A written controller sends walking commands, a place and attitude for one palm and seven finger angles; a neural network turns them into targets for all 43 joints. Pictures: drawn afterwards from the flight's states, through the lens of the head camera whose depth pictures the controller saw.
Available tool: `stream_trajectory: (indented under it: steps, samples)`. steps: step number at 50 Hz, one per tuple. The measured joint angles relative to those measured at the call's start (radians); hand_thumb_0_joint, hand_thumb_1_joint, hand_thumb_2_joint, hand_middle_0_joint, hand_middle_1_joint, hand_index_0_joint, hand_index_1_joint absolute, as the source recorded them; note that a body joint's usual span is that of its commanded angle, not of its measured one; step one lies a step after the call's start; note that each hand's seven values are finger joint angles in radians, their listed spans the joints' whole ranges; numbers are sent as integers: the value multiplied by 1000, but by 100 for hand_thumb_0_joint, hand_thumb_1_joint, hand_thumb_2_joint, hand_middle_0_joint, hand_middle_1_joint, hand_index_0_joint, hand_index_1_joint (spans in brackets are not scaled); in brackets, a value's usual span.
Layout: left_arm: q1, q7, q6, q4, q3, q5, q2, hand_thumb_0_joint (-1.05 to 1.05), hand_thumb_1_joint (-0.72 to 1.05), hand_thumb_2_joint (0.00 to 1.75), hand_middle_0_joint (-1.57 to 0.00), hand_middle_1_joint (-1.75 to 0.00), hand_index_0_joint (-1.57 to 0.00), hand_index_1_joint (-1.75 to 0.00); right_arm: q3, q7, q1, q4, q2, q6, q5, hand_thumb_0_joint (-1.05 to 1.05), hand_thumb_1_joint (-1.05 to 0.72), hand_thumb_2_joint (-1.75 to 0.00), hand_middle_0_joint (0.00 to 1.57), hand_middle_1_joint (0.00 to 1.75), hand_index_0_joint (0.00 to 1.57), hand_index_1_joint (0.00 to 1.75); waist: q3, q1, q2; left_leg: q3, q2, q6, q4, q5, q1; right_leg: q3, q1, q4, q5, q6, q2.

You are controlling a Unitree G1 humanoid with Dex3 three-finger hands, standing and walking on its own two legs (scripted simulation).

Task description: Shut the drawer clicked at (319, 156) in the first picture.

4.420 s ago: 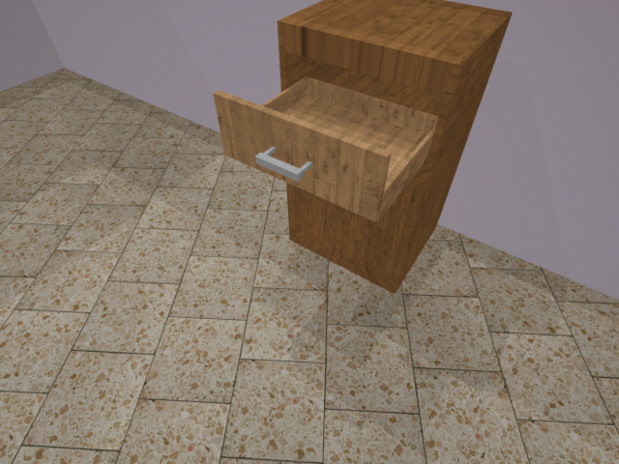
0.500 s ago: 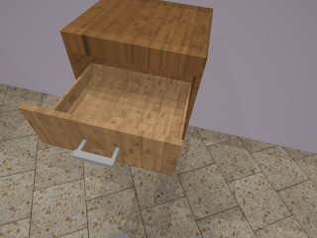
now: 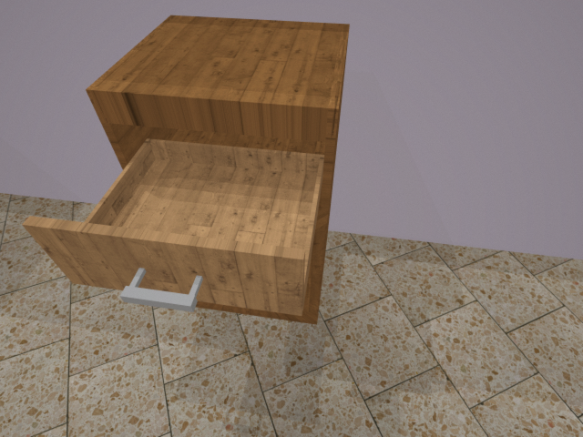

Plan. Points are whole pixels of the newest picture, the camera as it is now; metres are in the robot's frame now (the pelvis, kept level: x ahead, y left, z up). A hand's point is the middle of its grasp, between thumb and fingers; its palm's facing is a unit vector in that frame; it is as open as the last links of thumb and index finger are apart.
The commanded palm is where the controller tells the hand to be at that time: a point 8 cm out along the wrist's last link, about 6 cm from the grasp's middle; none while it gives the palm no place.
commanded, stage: come to a stop and stand still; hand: left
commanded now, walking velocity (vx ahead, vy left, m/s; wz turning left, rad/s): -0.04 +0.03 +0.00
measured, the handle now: (164, 288) +0.36 +0.24 -0.04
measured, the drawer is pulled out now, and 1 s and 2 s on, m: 0.30 0.30 0.30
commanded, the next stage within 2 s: look again from close up in 0.68 s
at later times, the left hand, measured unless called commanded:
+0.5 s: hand out of the picture -0.01 +0.23 -0.18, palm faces +0.03 -0.98 -0.19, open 7.4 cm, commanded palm none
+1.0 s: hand out of the picture -0.02 +0.21 -0.18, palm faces +0.02 -0.99 -0.16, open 7.4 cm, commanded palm none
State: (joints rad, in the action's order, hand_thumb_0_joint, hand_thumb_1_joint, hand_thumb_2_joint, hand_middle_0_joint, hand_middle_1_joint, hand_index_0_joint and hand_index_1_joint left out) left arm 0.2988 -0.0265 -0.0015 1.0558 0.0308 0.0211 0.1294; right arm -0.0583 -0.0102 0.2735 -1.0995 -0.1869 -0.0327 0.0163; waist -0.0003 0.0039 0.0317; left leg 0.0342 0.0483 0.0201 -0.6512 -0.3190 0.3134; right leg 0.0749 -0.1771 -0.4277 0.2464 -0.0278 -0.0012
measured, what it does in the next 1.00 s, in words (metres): steps on the spot: left foot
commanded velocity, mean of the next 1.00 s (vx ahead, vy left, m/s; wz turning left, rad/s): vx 0.00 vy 0.00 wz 0.00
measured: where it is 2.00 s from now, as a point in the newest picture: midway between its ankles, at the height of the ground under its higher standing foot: outside the picture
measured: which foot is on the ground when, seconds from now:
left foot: up 0.00-0.02, down 0.04-1.00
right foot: down 0.00-1.00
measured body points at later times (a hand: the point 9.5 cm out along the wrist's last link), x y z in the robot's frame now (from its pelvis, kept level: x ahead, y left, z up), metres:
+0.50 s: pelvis -0.01 +0.06 +0.00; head -0.01 +0.06 +0.45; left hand -0.02 +0.28 -0.16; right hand -0.02 -0.16 -0.16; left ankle +0.00 +0.13 -0.74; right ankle -0.01 -0.10 -0.74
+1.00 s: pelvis +0.00 +0.05 +0.00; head +0.00 +0.06 +0.45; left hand -0.02 +0.26 -0.17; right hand +0.00 -0.18 -0.16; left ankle +0.00 +0.13 -0.74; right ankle -0.01 -0.10 -0.74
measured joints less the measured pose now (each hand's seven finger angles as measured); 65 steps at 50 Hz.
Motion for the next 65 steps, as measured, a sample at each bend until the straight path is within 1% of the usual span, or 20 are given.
stream_trajectory:
  steps: [2,3,5,7,9,13,17,21,26,30,37,65]
  samples:
    - [-4,-1,-3,18,0,-6,-1,1,92,90,-21,-30,-20,-30,9,-7,28,-23,2,10,-1,1,-91,-90,20,30,19,30,5,3,11,-8,4,-7,130,73,-72,12,-8,-15,10,4,-11]
    - [-13,-2,-3,30,0,-10,2,2,93,90,-21,-30,-20,-30,13,-13,33,-40,10,15,-2,1,-92,-90,20,30,19,30,12,6,4,-11,0,-15,161,59,-87,16,-11,-27,18,8,-7]
    - [-21,-24,-22,41,-6,-8,4,2,93,90,-21,-30,-20,-30,31,-12,38,-41,21,13,-4,1,-92,-90,20,30,19,30,34,1,-6,-8,-1,-16,133,44,-70,14,-17,-30,15,14,-4]
    - [-12,-26,-32,37,-21,-9,7,1,92,90,-21,-30,-20,-30,44,-9,42,-17,30,23,-4,1,-92,-90,20,30,19,30,53,8,-19,7,-9,-20,117,40,-66,-1,-29,-49,13,19,5]
    - [-7,-22,-24,39,-33,-11,9,1,92,90,-21,-30,-20,-30,52,-10,52,4,38,35,-6,1,-91,-90,20,30,19,30,57,18,-26,16,-23,-30,113,40,-70,-10,-33,-71,22,28,20]
    - [-4,-16,-1,32,-40,-7,12,1,92,90,-21,-30,-20,-30,62,-6,63,26,55,33,-5,1,-91,-90,20,30,19,30,41,21,-24,22,-45,-52,99,36,-67,-15,-37,-90,32,44,42]
    - [1,-14,7,12,-36,-2,20,1,91,90,-20,-30,-20,-30,67,-4,61,36,68,26,3,1,-92,-90,20,30,20,30,21,15,-29,26,-67,-71,108,44,-61,-19,-48,-96,32,48,63]
    - [14,-14,4,1,-34,0,23,1,91,90,-20,-30,-20,-30,64,-1,62,33,59,27,0,2,-93,-90,20,30,20,30,8,3,-32,34,-85,-85,138,59,-71,-27,-47,-84,25,49,80]
    - [33,-13,2,8,-35,0,22,1,91,90,-20,-30,-20,-30,61,-2,51,34,42,37,-4,2,-93,-90,20,30,20,30,3,-3,-36,43,-97,-94,175,73,-90,-36,-37,-60,14,58,91]
    - [44,-13,-1,20,-37,-2,20,1,91,90,-20,-30,-20,-30,62,-3,38,30,33,45,-7,2,-93,-90,20,30,20,30,6,-5,-41,46,-100,-96,190,77,-103,-39,-25,-44,7,74,93]
    - [46,-13,-1,37,-43,-3,13,1,91,90,-20,-30,-20,-30,64,-6,15,16,26,48,-11,1,-93,-90,20,30,20,30,14,-9,-47,48,-97,-93,197,74,-121,-41,-4,-31,5,87,90]
    - [36,-15,-8,37,-43,-5,7,1,91,90,-20,-30,-20,-30,68,-3,22,-35,53,46,-15,1,-92,-90,20,30,20,30,22,-4,-44,48,-74,-68,223,85,-142,-41,8,-15,-2,68,66]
